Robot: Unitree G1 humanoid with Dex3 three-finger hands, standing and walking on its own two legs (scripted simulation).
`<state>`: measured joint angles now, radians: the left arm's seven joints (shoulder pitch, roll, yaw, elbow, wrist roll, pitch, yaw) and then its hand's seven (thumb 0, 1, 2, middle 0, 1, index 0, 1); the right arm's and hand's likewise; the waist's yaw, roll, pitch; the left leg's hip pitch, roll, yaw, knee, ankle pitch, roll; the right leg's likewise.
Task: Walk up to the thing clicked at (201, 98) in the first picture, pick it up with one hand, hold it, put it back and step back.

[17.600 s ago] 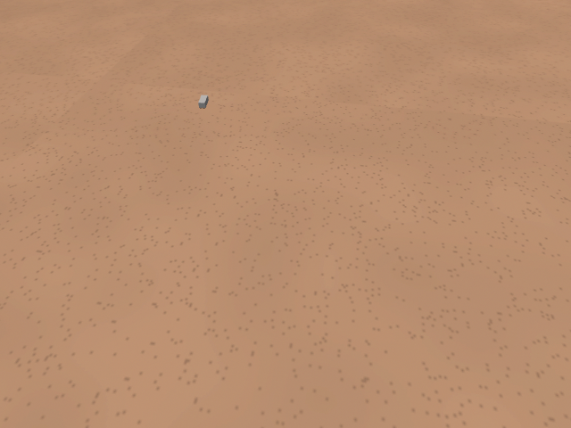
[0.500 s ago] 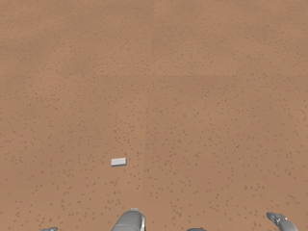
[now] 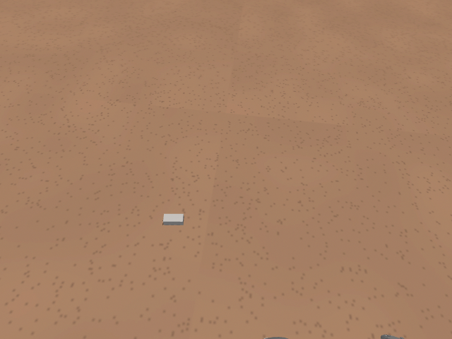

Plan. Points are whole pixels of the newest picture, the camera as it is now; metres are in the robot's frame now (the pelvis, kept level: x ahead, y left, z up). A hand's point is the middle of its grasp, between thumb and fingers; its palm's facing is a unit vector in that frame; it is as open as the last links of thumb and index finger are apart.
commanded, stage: walk up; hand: left
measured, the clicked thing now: (173, 219) +0.72 +0.25 -0.75
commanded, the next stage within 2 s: stand in 1.00 s
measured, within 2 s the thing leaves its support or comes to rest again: neither
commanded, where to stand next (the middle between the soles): +0.35 +0.00 m, yaw +2 degrees
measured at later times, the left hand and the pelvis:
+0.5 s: hand out of the picture +0.04 +0.27 -0.15, palm faces +0.04 -0.93 -0.37, open 7.4 cm; pelvis -0.02 +0.00 +0.00, yaw +0 degrees
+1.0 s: hand out of the picture +0.09 +0.26 -0.14, palm faces +0.02 -0.94 -0.35, open 7.4 cm; pelvis +0.00 +0.00 +0.01, yaw +0 degrees
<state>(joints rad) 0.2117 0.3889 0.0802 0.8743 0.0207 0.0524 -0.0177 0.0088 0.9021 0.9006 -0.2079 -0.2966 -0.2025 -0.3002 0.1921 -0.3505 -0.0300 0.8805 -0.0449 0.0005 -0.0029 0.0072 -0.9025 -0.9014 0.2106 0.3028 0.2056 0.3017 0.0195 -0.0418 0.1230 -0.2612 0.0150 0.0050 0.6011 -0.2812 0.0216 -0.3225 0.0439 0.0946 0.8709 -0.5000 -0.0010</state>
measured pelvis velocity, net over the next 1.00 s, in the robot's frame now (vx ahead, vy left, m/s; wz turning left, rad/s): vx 0.00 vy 0.00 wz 0.00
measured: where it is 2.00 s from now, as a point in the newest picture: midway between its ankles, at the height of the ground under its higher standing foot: outside the picture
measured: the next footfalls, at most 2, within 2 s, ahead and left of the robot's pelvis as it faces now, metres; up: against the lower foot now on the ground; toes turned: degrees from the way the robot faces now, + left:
right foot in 0.06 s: +0.02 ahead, -0.13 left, +0.00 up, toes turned +2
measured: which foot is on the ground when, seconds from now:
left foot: down 0.00-1.00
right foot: up 0.00-0.04, down 0.06-1.00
